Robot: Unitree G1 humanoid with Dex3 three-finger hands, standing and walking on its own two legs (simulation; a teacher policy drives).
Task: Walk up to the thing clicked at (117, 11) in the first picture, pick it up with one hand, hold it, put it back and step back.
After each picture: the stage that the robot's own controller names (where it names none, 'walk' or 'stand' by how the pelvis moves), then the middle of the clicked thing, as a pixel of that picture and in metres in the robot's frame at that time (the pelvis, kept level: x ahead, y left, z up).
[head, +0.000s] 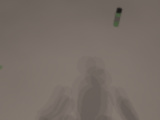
stand; (117, 17) +1.80 -0.45 -0.65
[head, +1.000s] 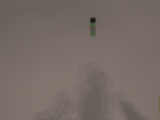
walk; (92, 27) +1.72 -0.01 -0.63
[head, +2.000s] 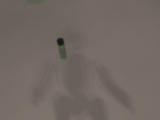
walk; (62, 49) +1.17 +0.30 -0.65
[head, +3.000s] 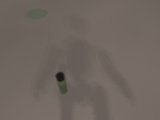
walk; (62, 83) +0.75 +0.25 -0.65
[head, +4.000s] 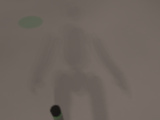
walk; (57, 116) +0.45 +0.23 -0.64
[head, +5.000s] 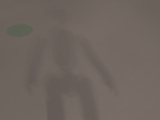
stand; out of the picture +0.37 +0.21 -0.65
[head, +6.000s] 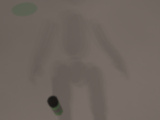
stand; (55, 106) +0.44 +0.25 -0.63
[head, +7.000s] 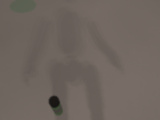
stand; (56, 106) +0.43 +0.22 -0.62
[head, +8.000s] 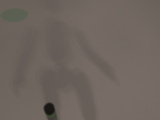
walk; (51, 113) +0.43 +0.22 -0.63
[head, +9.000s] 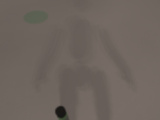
walk; (62, 116) +0.41 +0.21 -0.63
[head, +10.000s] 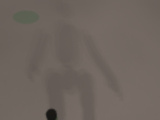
stand; out of the picture +0.41 +0.17 -0.63
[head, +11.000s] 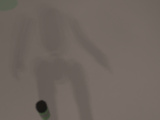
stand; (43, 110) +0.39 +0.23 -0.62
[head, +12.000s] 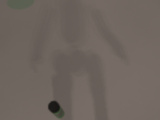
stand; (56, 110) +0.35 +0.23 -0.62
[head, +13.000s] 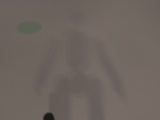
stand; out of the picture +0.43 +0.24 -0.65
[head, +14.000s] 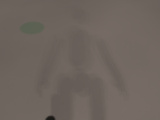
stand; out of the picture +0.41 +0.24 -0.66
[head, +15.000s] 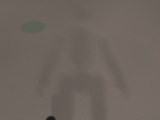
stand; out of the picture +0.40 +0.24 -0.66
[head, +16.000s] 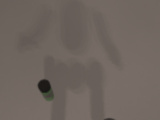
go down; (46, 91) +0.45 +0.22 -0.51
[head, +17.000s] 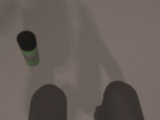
go down; (30, 51) +0.50 +0.22 -0.26
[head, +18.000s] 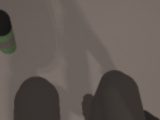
close in; (3, 35) +0.50 +0.24 -0.21
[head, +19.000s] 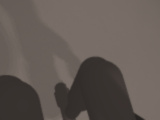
close; out of the picture +0.48 +0.27 -0.17
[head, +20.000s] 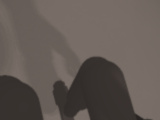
close; out of the picture +0.47 +0.28 -0.18
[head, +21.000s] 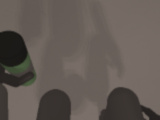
lift; (19, 64) +0.36 +0.21 -0.03
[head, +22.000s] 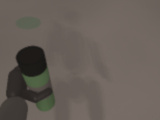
hold; (39, 83) +0.32 +0.15 +0.07
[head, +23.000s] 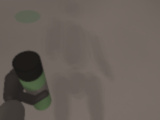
hold; (35, 85) +0.32 +0.17 +0.04
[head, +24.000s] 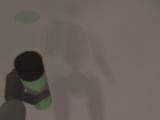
hold; (36, 85) +0.32 +0.16 +0.04
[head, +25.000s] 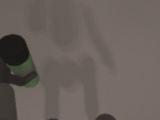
crouch; (23, 66) +0.39 +0.19 -0.02
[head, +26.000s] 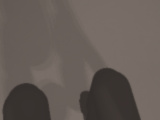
lower; out of the picture +0.53 +0.24 -0.05
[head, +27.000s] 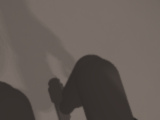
lower; out of the picture +0.50 +0.28 -0.17
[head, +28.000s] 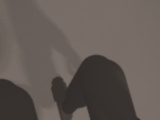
lower; out of the picture +0.48 +0.28 -0.18
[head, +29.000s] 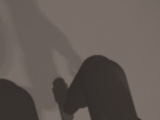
lower; out of the picture +0.47 +0.27 -0.18
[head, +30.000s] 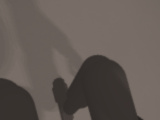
lower; out of the picture +0.47 +0.27 -0.18
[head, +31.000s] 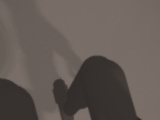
open; out of the picture +0.47 +0.27 -0.18
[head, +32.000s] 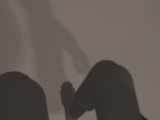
stand; out of the picture +0.47 +0.26 -0.18
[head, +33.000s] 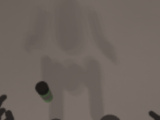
stand; (45, 92) +0.43 +0.21 -0.49
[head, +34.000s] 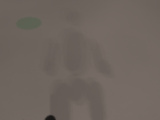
stand; out of the picture +0.40 +0.20 -0.60
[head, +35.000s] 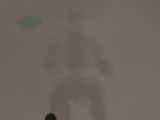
stand; out of the picture +0.41 +0.21 -0.60
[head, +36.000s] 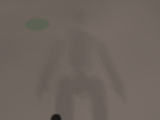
stand; out of the picture +0.41 +0.19 -0.64
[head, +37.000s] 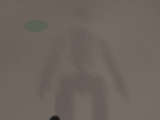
stand; out of the picture +0.40 +0.21 -0.66
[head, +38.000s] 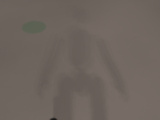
stand; out of the picture +0.39 +0.22 -0.66
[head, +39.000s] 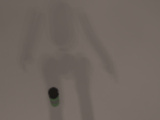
walk; (54, 97) +0.47 +0.15 -0.64
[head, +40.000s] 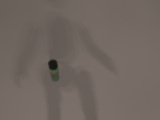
walk; (54, 71) +0.69 +0.23 -0.63
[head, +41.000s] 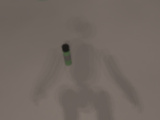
stand; (67, 55) +1.01 +0.24 -0.63
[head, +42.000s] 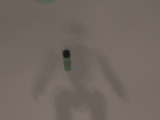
stand; (67, 60) +0.99 +0.18 -0.65
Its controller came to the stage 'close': yes
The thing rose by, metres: 0.69
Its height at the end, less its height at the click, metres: +0.00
